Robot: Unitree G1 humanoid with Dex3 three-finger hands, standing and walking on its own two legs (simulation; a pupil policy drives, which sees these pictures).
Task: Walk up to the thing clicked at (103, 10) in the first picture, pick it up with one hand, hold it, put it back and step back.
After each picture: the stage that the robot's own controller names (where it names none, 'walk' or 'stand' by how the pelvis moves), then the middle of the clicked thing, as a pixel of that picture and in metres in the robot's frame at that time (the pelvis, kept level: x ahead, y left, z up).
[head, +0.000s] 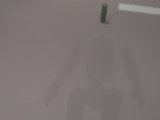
stand; (103, 13) +1.84 -0.29 -0.66
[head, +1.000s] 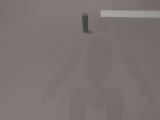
walk; (85, 23) +1.72 +0.09 -0.63
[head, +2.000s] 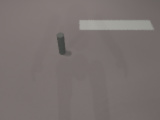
walk; (61, 44) +1.14 +0.26 -0.64
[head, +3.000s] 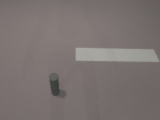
walk; (54, 85) +0.70 +0.19 -0.64
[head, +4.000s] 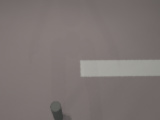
stand; (57, 112) +0.44 +0.17 -0.63
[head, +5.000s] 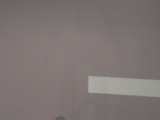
stand; out of the picture +0.40 +0.16 -0.65
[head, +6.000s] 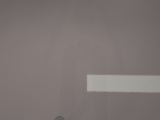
stand; out of the picture +0.41 +0.18 -0.66
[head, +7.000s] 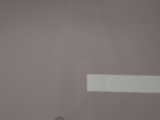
stand; out of the picture +0.39 +0.17 -0.66
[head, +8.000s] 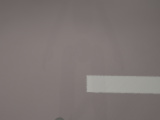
stand; out of the picture +0.40 +0.17 -0.66
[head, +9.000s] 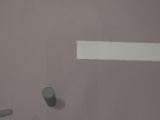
go down; (50, 97) +0.43 +0.16 -0.56
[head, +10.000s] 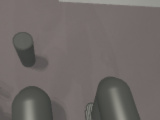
go down; (26, 52) +0.49 +0.18 -0.26
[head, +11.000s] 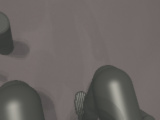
close in; (1, 37) +0.49 +0.20 -0.21
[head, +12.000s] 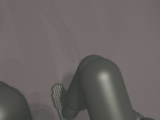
close; out of the picture +0.48 +0.23 -0.17
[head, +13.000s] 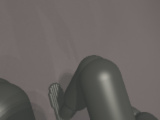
lift; out of the picture +0.44 +0.22 -0.18
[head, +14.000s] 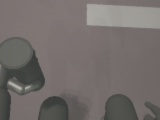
lift; (27, 70) +0.35 +0.18 +0.01
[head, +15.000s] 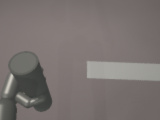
hold; (35, 86) +0.31 +0.16 +0.05
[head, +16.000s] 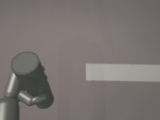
hold; (36, 85) +0.32 +0.16 +0.05
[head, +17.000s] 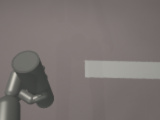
crouch; (37, 84) +0.33 +0.16 +0.03
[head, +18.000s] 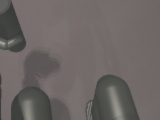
lower; (7, 27) +0.49 +0.17 -0.04
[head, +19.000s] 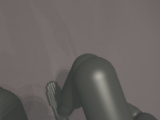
lower; out of the picture +0.47 +0.25 -0.18
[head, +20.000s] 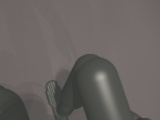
lower; out of the picture +0.48 +0.25 -0.18
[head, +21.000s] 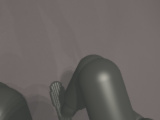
lower; out of the picture +0.47 +0.24 -0.17
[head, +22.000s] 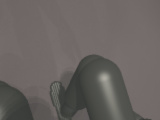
lower; out of the picture +0.46 +0.24 -0.18
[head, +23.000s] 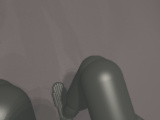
draw back; out of the picture +0.46 +0.22 -0.18
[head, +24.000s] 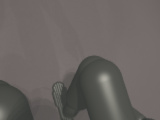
rise; out of the picture +0.46 +0.22 -0.18
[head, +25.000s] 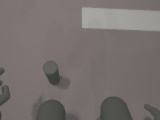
walk; (52, 74) +0.46 +0.14 -0.41
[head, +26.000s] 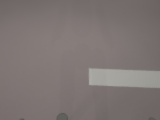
stand; out of the picture +0.40 +0.13 -0.60
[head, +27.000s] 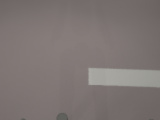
stand; out of the picture +0.40 +0.13 -0.60
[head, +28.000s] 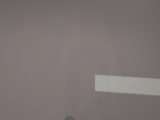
stand; out of the picture +0.41 +0.11 -0.65
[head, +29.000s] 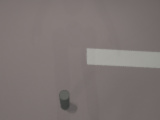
walk; (64, 100) +0.47 +0.09 -0.64
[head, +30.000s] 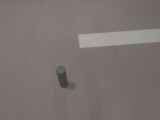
walk; (62, 77) +0.68 +0.18 -0.62
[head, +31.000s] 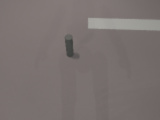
walk; (69, 46) +1.03 +0.16 -0.63
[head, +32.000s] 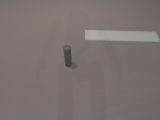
stand; (67, 56) +1.06 +0.16 -0.65
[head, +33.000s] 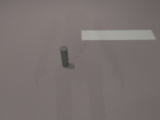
stand; (64, 57) +1.07 +0.18 -0.66
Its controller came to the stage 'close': yes
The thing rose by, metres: 0.69
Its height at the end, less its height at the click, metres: +0.00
